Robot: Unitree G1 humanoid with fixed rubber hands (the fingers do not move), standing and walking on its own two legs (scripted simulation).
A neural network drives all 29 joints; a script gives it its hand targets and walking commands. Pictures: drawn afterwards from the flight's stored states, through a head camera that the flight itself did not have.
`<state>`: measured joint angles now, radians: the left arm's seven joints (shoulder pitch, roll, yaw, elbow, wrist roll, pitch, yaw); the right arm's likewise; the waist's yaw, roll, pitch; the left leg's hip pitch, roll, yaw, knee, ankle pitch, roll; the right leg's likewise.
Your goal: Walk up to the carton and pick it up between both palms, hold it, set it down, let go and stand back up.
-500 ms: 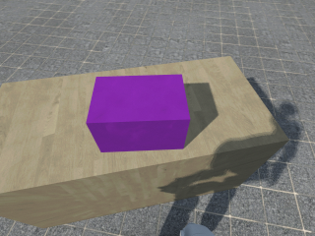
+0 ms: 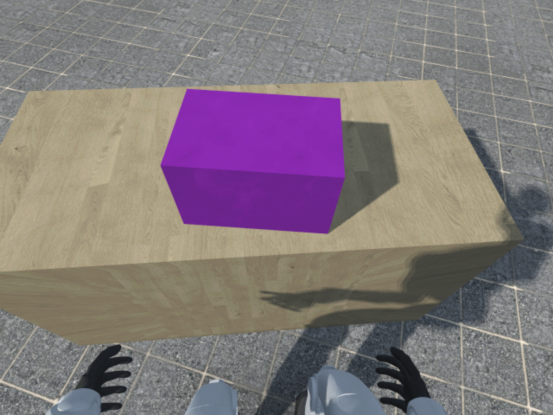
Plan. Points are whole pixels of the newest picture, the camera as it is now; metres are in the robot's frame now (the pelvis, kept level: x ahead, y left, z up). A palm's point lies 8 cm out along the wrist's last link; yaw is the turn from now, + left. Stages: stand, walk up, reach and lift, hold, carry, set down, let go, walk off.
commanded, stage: reach and lift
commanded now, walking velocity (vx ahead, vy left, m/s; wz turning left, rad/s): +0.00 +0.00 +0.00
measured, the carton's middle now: (259, 163) +0.55 +0.03 -0.04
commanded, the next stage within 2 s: none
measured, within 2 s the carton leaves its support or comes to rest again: neither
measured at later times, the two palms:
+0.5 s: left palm (89, 357) +0.20 +0.27 -0.04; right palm (421, 372) +0.17 -0.19 -0.06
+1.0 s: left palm (90, 317) +0.26 +0.27 -0.02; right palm (422, 327) +0.22 -0.21 -0.04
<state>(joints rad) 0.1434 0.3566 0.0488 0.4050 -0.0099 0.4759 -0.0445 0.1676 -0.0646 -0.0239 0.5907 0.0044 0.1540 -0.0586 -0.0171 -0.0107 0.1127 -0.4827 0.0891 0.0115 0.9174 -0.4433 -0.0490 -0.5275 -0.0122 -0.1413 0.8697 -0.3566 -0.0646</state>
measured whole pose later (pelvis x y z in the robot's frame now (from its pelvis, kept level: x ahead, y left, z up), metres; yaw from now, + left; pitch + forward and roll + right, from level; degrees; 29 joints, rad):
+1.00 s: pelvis +0.05 +0.03 +0.03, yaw +0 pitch +1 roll -1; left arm 0.05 0.30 0.01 0.74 -0.17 -0.23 -0.08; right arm 0.05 -0.18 -0.01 0.91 0.19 -0.41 -0.01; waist -0.02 0.00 0.02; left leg -0.29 0.06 0.05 0.66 -0.39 -0.01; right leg -0.33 -0.02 -0.12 0.62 -0.30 -0.02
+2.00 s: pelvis +0.00 +0.02 -0.02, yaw +1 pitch +19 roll +0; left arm -0.70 0.41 -0.19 1.27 -0.46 -0.35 -0.06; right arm -0.65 -0.34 0.13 1.22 0.48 -0.32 0.00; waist -0.03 0.00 -0.25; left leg -0.88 0.05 0.02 0.97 -0.42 -0.02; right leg -0.92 -0.06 -0.12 0.93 -0.33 -0.04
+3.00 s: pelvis +0.01 +0.02 +0.00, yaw +1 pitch +32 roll +0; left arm -1.24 0.44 -0.33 1.62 -0.56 -0.31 -0.03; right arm -1.12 -0.45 0.11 1.45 0.44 -0.22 0.07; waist -0.04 0.01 -0.31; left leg -1.01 0.04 0.03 0.73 -0.27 -0.02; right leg -1.04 -0.05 -0.13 0.68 -0.19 -0.03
